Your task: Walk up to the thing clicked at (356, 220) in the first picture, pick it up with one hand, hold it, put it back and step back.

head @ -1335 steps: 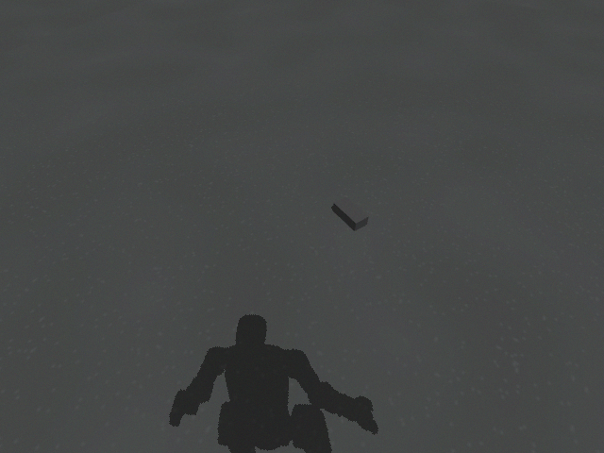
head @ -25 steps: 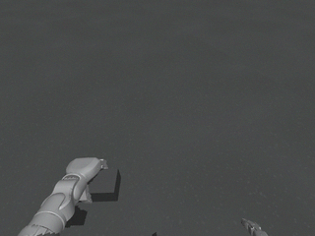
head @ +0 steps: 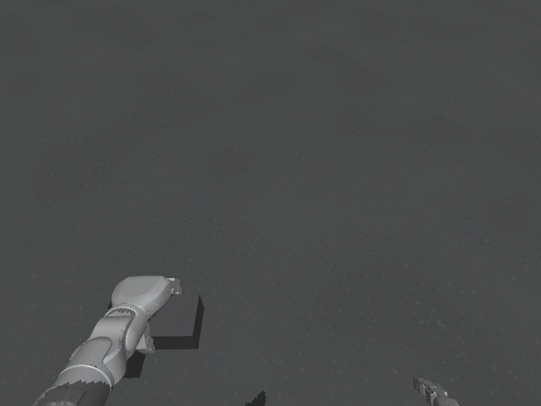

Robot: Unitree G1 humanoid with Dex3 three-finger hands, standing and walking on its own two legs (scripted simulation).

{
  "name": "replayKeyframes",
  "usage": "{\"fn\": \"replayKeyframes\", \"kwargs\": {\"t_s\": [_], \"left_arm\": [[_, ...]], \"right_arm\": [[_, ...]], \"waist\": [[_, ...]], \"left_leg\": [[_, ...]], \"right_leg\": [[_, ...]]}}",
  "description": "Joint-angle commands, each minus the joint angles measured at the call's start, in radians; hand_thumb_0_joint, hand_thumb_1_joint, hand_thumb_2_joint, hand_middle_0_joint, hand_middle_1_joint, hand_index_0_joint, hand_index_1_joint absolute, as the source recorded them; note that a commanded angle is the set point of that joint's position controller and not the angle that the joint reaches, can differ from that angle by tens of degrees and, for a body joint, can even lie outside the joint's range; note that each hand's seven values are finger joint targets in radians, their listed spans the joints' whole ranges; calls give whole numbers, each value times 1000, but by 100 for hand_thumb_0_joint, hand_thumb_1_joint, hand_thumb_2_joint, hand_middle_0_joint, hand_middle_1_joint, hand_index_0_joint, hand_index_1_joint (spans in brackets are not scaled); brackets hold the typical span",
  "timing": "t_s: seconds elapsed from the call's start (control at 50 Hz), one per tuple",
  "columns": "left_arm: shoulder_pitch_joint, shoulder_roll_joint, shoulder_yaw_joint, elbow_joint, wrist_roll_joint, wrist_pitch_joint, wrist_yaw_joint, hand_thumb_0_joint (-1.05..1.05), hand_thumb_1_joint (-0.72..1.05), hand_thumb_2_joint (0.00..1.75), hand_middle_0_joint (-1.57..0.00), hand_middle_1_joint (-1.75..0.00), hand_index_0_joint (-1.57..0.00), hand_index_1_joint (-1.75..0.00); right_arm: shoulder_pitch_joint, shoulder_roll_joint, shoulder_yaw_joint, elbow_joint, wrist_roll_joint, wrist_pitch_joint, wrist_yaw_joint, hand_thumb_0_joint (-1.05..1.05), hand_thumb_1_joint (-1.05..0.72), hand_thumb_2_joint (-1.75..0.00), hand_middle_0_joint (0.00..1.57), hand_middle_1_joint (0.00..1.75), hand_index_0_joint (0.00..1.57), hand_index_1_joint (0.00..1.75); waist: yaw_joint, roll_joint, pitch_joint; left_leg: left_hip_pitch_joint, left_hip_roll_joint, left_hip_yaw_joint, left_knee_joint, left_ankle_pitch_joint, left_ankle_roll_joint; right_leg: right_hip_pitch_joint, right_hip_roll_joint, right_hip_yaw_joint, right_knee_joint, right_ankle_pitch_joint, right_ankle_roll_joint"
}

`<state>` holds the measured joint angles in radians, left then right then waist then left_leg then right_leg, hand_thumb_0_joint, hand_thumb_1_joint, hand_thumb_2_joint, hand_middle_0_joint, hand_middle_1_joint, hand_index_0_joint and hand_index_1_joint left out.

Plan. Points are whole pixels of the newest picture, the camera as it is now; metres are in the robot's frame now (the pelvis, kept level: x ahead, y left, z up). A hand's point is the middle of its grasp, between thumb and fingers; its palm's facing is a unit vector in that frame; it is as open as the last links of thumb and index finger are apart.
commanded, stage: crouch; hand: left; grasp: from above
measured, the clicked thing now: (153, 321) +0.30 +0.22 -0.10
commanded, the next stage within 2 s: lower in 1.78 s
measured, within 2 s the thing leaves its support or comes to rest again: neither
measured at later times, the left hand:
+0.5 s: hand (178, 321) +0.37 +0.23 -0.29, palm faces -0.42 +0.04 -0.91, open 10.5 cm
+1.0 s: hand (192, 333) +0.41 +0.25 -0.50, palm faces -0.46 +0.00 -0.89, open 10.5 cm
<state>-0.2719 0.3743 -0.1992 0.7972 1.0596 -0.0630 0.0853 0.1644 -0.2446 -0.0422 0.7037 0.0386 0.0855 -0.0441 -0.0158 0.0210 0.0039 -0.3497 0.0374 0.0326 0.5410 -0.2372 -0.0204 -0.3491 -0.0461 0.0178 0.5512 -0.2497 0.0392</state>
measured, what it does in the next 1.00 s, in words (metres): lowers itself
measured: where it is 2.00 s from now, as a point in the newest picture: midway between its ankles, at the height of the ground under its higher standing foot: outside the picture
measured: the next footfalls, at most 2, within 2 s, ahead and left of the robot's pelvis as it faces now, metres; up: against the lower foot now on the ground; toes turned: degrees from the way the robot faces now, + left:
none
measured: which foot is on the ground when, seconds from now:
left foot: down 0.00-1.00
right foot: down 0.00-1.00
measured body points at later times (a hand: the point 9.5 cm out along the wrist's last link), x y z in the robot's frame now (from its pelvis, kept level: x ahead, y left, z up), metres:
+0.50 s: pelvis -0.04 +0.01 -0.17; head +0.12 +0.03 +0.25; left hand +0.39 +0.23 -0.24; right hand -0.01 -0.28 -0.29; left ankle +0.02 +0.13 -0.73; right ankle +0.02 -0.14 -0.73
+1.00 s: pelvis -0.05 +0.01 -0.33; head +0.19 +0.04 +0.05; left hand +0.43 +0.24 -0.45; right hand +0.00 -0.27 -0.45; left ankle +0.02 +0.13 -0.73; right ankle +0.02 -0.14 -0.73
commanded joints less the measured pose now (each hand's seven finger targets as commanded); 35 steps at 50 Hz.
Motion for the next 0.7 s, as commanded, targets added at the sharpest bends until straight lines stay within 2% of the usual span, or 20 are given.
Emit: {"fn": "replayKeyframes", "kwargs": {"t_s": [0.0, 0.04, 0.06, 0.14, 0.16, 0.2, 0.24, 0.28, 0.36, 0.38, 0.42, 0.44, 0.46, 0.48, 0.58, 0.6, 0.64, 0.66, 0.68], "left_arm": [[-437, 213, 101, -90, 39, -12, 141, 0, 71, 86, -103, -76, -105, -74], [-441, 184, 91, -18, 56, -15, 181, 0, 71, 85, -103, -76, -105, -74], [-464, 195, 103, -2, 67, -19, 201, 0, 70, 85, -103, -75, -105, -73], [-529, 179, 107, 125, 112, -18, 269, 0, 66, 80, -99, -74, -102, -72], [-572, 170, 105, 126, 114, -19, 285, 0, 64, 78, -96, -73, -99, -71], [-623, 208, 126, 165, 129, -13, 314, 0, 61, 78, -95, -72, -97, -70], [-651, 223, 137, 193, 129, -8, 335, 0, 59, 75, -93, -71, -95, -68], [-678, 227, 138, 233, 126, -1, 341, 0, 58, 72, -92, -68, -95, -66], [-724, 298, 182, 235, 124, 9, 346, 0, 56, 74, -91, -71, -94, -69], [-715, 286, 178, 264, 122, 17, 342, 0, 55, 76, -92, -69, -94, -68], [-737, 311, 195, 278, 124, 22, 334, 0, 53, 75, -90, -70, -92, -68], [-757, 328, 203, 261, 120, 22, 329, 0, 53, 74, -90, -70, -92, -68], [-779, 328, 203, 266, 121, 21, 320, 0, 54, 74, -91, -69, -93, -67], [-803, 352, 214, 253, 128, 17, 315, 0, 56, 74, -92, -69, -94, -67], [-848, 372, 231, 309, 134, -6, 297, 0, 60, 72, -94, -68, -97, -65], [-867, 397, 240, 310, 139, -15, 298, 0, 61, 73, -95, -68, -98, -66], [-909, 412, 252, 294, 147, -31, 299, 0, 60, 74, -96, -67, -98, -65], [-946, 429, 256, 274, 150, -40, 301, 0, 61, 73, -96, -67, -99, -64], [-944, 421, 253, 287, 152, -47, 301, 0, 63, 73, -97, -66, -100, -63]], "right_arm": [[19, -156, -63, -64, -22, -35, 4, 0, -89, -90, 20, 30, 20, 30], [44, -157, -71, -49, -29, -41, 14, 0, -89, -90, 20, 30, 20, 30], [61, -162, -77, -43, -35, -43, 18, 0, -89, -90, 20, 30, 20, 30], [105, -163, -84, -41, -51, -54, 30, 0, -89, -90, 20, 30, 20, 30], [115, -167, -89, -40, -55, -60, 31, 0, -89, -89, 20, 30, 20, 30], [138, -173, -90, -44, -59, -68, 29, 0, -89, -89, 20, 30, 20, 30], [152, -178, -94, -46, -65, -76, 23, 0, -89, -89, 20, 30, 20, 30], [160, -182, -94, -37, -71, -85, 19, 0, -89, -89, 20, 30, 20, 30], [178, -185, -94, -35, -81, -98, 11, 0, -89, -89, 20, 30, 20, 30], [177, -183, -95, -34, -83, -99, 11, 0, -89, -89, 20, 30, 20, 30], [189, -186, -96, -30, -88, -102, 10, 0, -89, -90, 20, 30, 20, 30], [188, -184, -93, -32, -90, -105, 11, 0, -89, -90, 20, 30, 20, 30], [188, -187, -95, -22, -95, -107, 12, 0, -89, -90, 20, 30, 20, 30], [189, -189, -95, -25, -95, -109, 13, 0, -89, -90, 20, 30, 20, 30], [200, -196, -84, -21, -105, -121, 27, 0, -89, -90, 20, 30, 20, 30], [202, -198, -83, -22, -106, -124, 31, 0, -89, -90, 20, 30, 20, 30], [210, -203, -76, -14, -111, -133, 39, 0, -89, -90, 20, 30, 20, 30], [208, -204, -74, -15, -115, -135, 42, 0, -89, -90, 20, 30, 20, 30], [209, -208, -72, -8, -118, -141, 47, 0, -89, -90, 20, 30, 20, 30]], "waist": [[-46, -11, -287], [-57, -14, -302], [-59, -8, -336], [-79, -4, -384], [-86, 15, -426], [-89, 48, -480], [-89, 65, -534], [-102, 86, -579], [-94, 108, -708], [-105, 97, -717], [-116, 98, -718], [-112, 117, -737], [-123, 125, -743], [-122, 134, -765], [-157, 123, -757], [-162, 136, -765], [-174, 156, -793], [-168, 181, -822], [-181, 182, -825]], "left_leg": [[84, -39, 4, 50, 145, 15], [9, -40, 3, 127, 128, 13], [-31, -39, 1, 175, 118, 11], [-253, -40, -1, 346, 28, 12], [-282, -36, -4, 392, 25, 13], [-360, -36, -10, 471, 2, 13], [-422, -34, -17, 535, -29, 15], [-502, -31, -26, 612, -35, 20], [-648, -30, -36, 736, -72, 28], [-684, -29, -36, 768, -80, 29], [-754, -28, -42, 807, -119, 29], [-769, -29, -49, 820, -139, 25], [-781, -25, -55, 849, -147, 26], [-800, -26, -61, 866, -165, 26], [-918, -27, -92, 969, -267, 26], [-939, -27, -93, 991, -284, 26], [-962, -29, -101, 1038, -279, 27], [-973, -30, -94, 1061, -287, 27], [-980, -29, -100, 1088, -270, 27]], "right_leg": [[-94, 58, -31, 0, 128, -40], [-160, 55, -30, 66, 119, -41], [-201, 54, -30, 107, 111, -42], [-363, 50, -27, 267, 44, -46], [-419, 54, -29, 317, 40, -49], [-498, 56, -36, 400, 12, -54], [-573, 61, -47, 475, -22, -61], [-666, 62, -52, 554, -32, -65], [-751, 62, -59, 696, -63, -70], [-785, 62, -58, 719, -69, -69], [-840, 59, -61, 769, -99, -69], [-873, 55, -64, 794, -118, -70], [-920, 57, -68, 819, -130, -70], [-945, 59, -72, 844, -149, -73], [-1121, 54, -88, 956, -243, -76], [-1142, 54, -89, 976, -255, -76], [-1203, 49, -90, 1020, -253, -75], [-1216, 52, -90, 1039, -258, -77], [-1243, 50, -94, 1063, -245, -74]]}}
